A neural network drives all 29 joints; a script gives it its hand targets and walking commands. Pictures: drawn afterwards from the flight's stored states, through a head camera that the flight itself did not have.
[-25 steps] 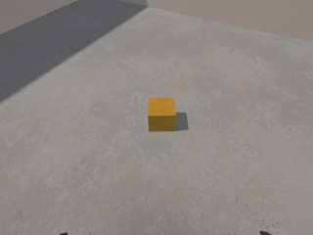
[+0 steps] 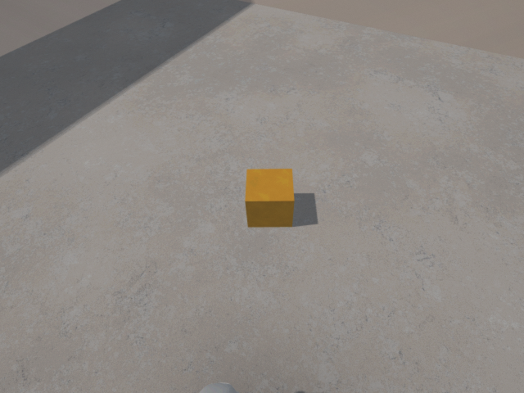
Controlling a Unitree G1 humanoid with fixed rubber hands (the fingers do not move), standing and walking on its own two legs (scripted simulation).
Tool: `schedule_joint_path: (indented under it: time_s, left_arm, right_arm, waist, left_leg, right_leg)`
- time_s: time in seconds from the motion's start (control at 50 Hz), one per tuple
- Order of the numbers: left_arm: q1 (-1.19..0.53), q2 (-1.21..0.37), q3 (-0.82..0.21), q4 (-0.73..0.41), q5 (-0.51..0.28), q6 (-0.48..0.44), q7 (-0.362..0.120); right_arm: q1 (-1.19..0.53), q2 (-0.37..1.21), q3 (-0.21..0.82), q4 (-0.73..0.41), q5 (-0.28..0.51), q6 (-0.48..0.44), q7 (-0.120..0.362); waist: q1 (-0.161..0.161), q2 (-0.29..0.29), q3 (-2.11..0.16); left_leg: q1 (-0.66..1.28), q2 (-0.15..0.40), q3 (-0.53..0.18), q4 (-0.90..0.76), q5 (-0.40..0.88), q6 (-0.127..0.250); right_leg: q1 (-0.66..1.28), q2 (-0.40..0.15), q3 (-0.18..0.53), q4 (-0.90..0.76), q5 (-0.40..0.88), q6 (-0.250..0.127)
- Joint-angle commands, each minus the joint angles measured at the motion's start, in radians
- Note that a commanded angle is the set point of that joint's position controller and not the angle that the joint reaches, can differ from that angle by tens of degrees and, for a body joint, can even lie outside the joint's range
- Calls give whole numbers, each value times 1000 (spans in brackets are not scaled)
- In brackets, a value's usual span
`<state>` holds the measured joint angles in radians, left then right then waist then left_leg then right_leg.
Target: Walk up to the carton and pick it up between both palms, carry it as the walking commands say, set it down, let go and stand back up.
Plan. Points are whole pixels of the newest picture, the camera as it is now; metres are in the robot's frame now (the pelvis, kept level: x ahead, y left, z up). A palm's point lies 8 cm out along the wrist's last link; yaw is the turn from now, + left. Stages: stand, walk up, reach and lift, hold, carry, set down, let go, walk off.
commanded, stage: walk up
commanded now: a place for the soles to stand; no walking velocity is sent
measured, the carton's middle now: (269, 198) +0.99 +0.00 -0.67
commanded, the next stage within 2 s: none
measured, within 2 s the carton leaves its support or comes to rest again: neither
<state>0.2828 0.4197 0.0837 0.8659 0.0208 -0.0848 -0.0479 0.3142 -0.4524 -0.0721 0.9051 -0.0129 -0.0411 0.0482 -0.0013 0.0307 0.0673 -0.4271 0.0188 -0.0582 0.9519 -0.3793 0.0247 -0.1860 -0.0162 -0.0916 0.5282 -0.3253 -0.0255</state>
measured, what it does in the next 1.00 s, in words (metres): walks ahead: left foot, then right foot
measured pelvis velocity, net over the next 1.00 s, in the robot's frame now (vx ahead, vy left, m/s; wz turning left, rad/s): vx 0.36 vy -0.02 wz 0.03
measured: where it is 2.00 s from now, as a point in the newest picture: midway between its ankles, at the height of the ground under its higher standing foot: (279, 316)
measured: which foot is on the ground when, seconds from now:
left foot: up 0.00-0.16, down 0.18-0.52, up 0.54-0.78, down 0.80-1.00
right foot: down 0.00-0.20, up 0.22-0.50, down 0.52-0.82, up 0.84-1.00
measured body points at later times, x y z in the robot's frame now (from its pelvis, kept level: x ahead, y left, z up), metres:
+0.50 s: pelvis +0.18 -0.01 -0.01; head +0.20 -0.01 +0.44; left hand +0.25 +0.31 -0.11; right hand +0.27 -0.34 -0.10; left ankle +0.19 +0.12 -0.73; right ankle +0.26 -0.16 -0.72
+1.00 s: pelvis +0.36 -0.02 -0.01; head +0.38 +0.00 +0.44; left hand +0.43 +0.30 -0.12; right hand +0.44 -0.34 -0.09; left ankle +0.38 +0.11 -0.73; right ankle +0.38 -0.15 -0.69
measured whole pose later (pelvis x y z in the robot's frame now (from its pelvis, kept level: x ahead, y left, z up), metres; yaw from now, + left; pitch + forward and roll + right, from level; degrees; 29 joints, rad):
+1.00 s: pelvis +0.36 -0.02 -0.01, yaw +2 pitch -1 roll +0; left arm 0.33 0.43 0.05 0.78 0.00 -0.07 -0.03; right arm 0.34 -0.42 -0.05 0.74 -0.02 -0.10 0.04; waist -0.02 -0.03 0.06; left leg -0.33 0.05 0.05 0.66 -0.32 0.01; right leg -0.48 -0.05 -0.02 1.01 -0.46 -0.02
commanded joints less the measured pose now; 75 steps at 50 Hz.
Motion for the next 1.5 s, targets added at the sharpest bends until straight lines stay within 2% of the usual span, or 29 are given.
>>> schedule_joint_path:
  time_s: [0.0,0.16,0.18,0.2,0.22,0.34,0.4,0.48,0.5,0.52,0.54,0.56,0.64,0.78,0.8,0.82,0.84,0.88,0.96,1.08,1.1,1.12,1.14,1.18,1.26,1.36,1.4,1.42,1.48]
  left_arm:
    - [36,252,61,-96,-6,-18,10]
    - [51,220,36,-168,-17,-1,13]
    - [84,163,21,-173,-25,-1,15]
    - [119,105,5,-201,-30,-3,13]
    - [101,214,32,-195,-22,6,29]
    - [148,180,26,-127,-21,10,-2]
    - [113,175,33,-140,-6,4,-12]
    - [216,206,68,-99,10,-12,-8]
    - [297,226,84,-84,11,-19,0]
    - [385,287,99,-77,19,-30,13]
    - [332,362,102,-119,11,-40,20]
    - [248,369,97,-152,1,-38,25]
    - [99,299,76,-188,-6,-25,26]
    - [77,239,32,-206,-6,-10,13]
    - [89,188,16,-213,-13,-9,18]
    - [83,140,7,-236,-25,-8,17]
    - [58,242,32,-219,-13,-2,34]
    - [71,229,21,-173,-26,-10,39]
    - [97,180,23,-147,-19,-7,18]
    - [171,183,48,-120,-7,-24,31]
    - [181,209,59,-114,-1,-26,41]
    - [236,295,77,-122,4,-34,51]
    - [220,363,81,-148,-5,-35,56]
    - [147,315,61,-153,-15,-23,58]
    - [44,265,28,-165,-12,-9,65]
    - [-28,234,4,-148,-19,16,64]
    - [-12,154,-18,-146,-35,23,70]
    - [6,182,-17,-115,-45,31,77]
    - [15,192,-13,-35,-20,22,75]
  right_arm:
    - [-75,-150,-40,-120,3,-40,12]
    - [45,-154,-64,-120,-6,-45,10]
    - [127,-196,-78,-112,-24,-54,-1]
    - [220,-295,-104,-131,-35,-61,-16]
    - [159,-311,-106,-168,3,-63,-18]
    - [4,-208,-68,-215,-10,-58,-25]
    - [15,-235,-76,-233,-8,-58,-12]
    - [-103,-204,-60,-276,6,-42,5]
    - [-107,-177,-50,-283,-2,-37,3]
    - [-140,-105,-30,-316,-1,-34,3]
    - [-146,-115,-32,-330,-9,-32,-4]
    - [-150,-192,-47,-297,-7,-32,-12]
    - [22,-190,-58,-193,7,-43,3]
    - [111,-170,-66,-145,-9,-62,12]
    - [170,-211,-81,-144,-25,-69,1]
    - [215,-320,-100,-172,-24,-82,-9]
    - [187,-342,-102,-189,3,-78,-14]
    - [148,-265,-81,-196,9,-76,-23]
    - [102,-234,-63,-209,-2,-66,-30]
    - [16,-173,-30,-257,13,-42,-20]
    - [49,-126,-19,-255,8,-35,-26]
    - [25,-88,-10,-295,13,-34,-28]
    - [16,-132,-17,-291,6,-17,-42]
    - [-13,-187,-37,-251,6,-9,-51]
    - [110,-144,-40,-163,16,-8,-45]
    - [69,-137,-40,-112,-1,-1,-47]
    - [4,-228,-48,-135,-26,-15,-57]
    - [-62,-253,-45,-142,-3,-10,-54]
    - [-174,-182,-16,-121,4,9,-51]
  waist:
    - [43,-171,26]
    - [-48,-61,-87]
    - [-97,59,-148]
    - [-131,282,-222]
    - [-116,111,-232]
    - [-26,90,-21]
    - [-42,148,-19]
    - [66,25,-39]
    - [111,-95,-74]
    - [169,-308,-69]
    - [148,-272,-7]
    - [122,-131,57]
    - [29,-239,24]
    - [-45,-79,-67]
    - [-91,85,-99]
    - [-114,319,-113]
    - [-115,152,-104]
    - [-58,35,-39]
    - [-38,125,-8]
    - [53,74,-90]
    - [63,-55,-96]
    - [87,-240,-128]
    - [81,-219,-119]
    - [51,-94,-39]
    - [-8,-216,-65]
    - [-32,-195,-139]
    - [-6,99,-130]
    - [4,98,-137]
    - [43,45,-116]
  left_leg:
    - [-154,44,42,-121,33,-28]
    - [346,-18,121,-423,250,60]
    - [523,42,40,-484,118,119]
    - [665,327,-409,-566,8,226]
    - [580,400,-583,-647,-106,312]
    - [172,241,-102,-642,72,233]
    - [91,246,-83,-638,-40,244]
    - [-144,171,-7,-473,-281,147]
    - [-243,126,34,-295,-331,120]
    - [-385,19,143,45,-282,53]
    - [-505,-19,58,219,-202,19]
    - [-464,40,-51,244,-117,14]
    - [-238,65,45,29,-41,-19]
    - [285,-42,157,-344,84,28]
    - [387,55,-30,-468,-106,79]
    - [483,336,-529,-656,-324,193]
    - [447,413,-677,-648,-243,299]
    - [375,334,-433,-585,87,281]
    - [209,266,-183,-535,387,259]
    - [-32,159,24,-304,283,144]
    - [-137,114,65,-166,158,104]
    - [-292,25,133,80,12,35]
    - [-357,26,70,171,-209,24]
    - [-275,74,-24,184,-152,19]
    - [-77,55,81,22,-73,0]
    - [197,3,107,-262,112,30]
    - [169,231,-241,-438,195,124]
    - [117,290,-283,-446,198,217]
    - [-9,174,-85,-358,166,110]
  right_leg:
    - [86,-274,226,-267,211,-203]
    - [-76,-164,60,80,438,-105]
    - [-212,-102,-7,338,389,-74]
    - [-449,32,5,669,-59,-29]
    - [-442,20,176,748,-215,-43]
    - [-324,-85,109,424,-125,9]
    - [-256,-74,61,276,-88,7]
    - [48,4,-11,114,65,-10]
    - [171,1,37,64,-42,-31]
    - [222,-186,371,-146,-366,-97]
    - [143,-427,791,-339,-601,-231]
    - [62,-432,826,-349,-584,-283]
    - [-89,-282,371,-216,-202,-229]
    - [-331,-168,161,75,-84,-139]
    - [-441,-126,105,291,-74,-107]
    - [-632,12,16,599,-162,-30]
    - [-621,-15,146,696,-245,-29]
    - [-595,-48,181,683,-159,-16]
    - [-406,-70,95,429,-143,13]
    - [17,38,2,64,122,-17]
    - [123,3,86,22,82,-40]
    - [197,-258,431,-83,45,-138]
    - [145,-453,702,-157,47,-265]
    - [-15,-380,584,-125,135,-272]
    - [-181,-267,294,-29,476,-215]
    - [-291,-193,212,123,244,-123]
    - [-345,-72,122,339,30,-20]
    - [-262,-21,66,358,-55,2]
    - [-110,-52,117,175,52,-19]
